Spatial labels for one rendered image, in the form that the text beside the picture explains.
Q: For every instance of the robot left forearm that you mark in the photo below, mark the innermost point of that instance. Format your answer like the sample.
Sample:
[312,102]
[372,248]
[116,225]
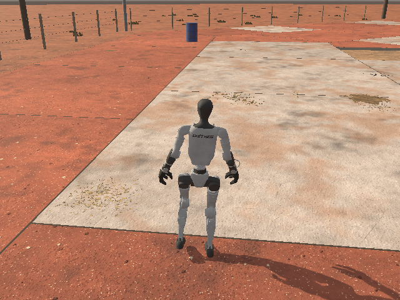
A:
[168,163]

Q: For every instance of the right robot foot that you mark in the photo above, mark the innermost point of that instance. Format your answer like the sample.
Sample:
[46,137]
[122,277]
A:
[209,252]

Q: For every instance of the robot left thigh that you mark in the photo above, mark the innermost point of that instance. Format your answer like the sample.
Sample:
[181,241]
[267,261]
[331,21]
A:
[184,181]

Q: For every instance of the robot left hand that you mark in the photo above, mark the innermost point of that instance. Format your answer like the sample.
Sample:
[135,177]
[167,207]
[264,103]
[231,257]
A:
[163,175]

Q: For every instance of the left robot upper arm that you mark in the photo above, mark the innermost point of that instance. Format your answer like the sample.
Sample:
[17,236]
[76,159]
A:
[178,142]

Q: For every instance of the right robot upper arm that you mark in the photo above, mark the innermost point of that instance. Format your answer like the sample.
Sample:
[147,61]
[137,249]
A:
[222,133]

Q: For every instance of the robot right forearm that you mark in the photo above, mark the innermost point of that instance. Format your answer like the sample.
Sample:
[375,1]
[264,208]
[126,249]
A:
[231,165]

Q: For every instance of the robot right hand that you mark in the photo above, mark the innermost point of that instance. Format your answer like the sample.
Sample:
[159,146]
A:
[235,176]

